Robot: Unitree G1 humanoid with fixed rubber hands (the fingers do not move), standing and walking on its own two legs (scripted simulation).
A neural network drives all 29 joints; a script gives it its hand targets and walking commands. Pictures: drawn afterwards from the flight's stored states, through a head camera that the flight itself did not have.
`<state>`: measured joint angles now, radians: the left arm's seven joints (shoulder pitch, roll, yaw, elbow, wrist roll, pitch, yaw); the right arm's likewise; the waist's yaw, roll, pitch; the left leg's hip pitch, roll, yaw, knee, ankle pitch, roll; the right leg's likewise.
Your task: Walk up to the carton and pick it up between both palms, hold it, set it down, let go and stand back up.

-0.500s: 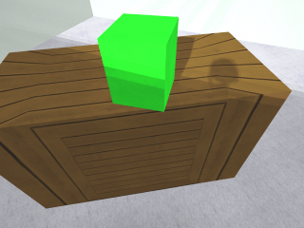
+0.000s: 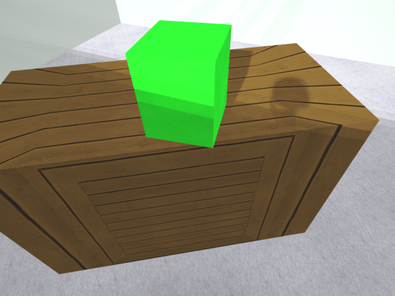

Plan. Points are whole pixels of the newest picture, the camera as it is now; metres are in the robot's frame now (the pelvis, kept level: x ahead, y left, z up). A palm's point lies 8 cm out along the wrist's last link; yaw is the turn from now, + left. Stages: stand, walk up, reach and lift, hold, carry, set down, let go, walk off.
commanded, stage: stand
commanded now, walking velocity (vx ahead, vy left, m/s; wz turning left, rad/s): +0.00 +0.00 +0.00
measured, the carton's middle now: (186, 84) +0.64 +0.04 +0.12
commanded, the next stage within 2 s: none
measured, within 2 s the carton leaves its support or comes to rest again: neither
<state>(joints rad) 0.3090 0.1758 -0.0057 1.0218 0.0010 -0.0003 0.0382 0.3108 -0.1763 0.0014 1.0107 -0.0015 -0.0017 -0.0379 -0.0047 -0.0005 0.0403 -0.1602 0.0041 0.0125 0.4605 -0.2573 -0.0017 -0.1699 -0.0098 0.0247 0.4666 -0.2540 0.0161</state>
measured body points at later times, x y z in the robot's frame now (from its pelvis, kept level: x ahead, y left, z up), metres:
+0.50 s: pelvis +0.00 +0.00 +0.00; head +0.01 +0.00 +0.45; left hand +0.01 +0.23 -0.16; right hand +0.01 -0.23 -0.15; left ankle +0.00 +0.12 -0.74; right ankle +0.00 -0.13 -0.74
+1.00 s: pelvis +0.00 +0.00 +0.00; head +0.01 +0.00 +0.45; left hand +0.00 +0.23 -0.16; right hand +0.01 -0.22 -0.16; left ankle +0.00 +0.12 -0.74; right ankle +0.00 -0.13 -0.74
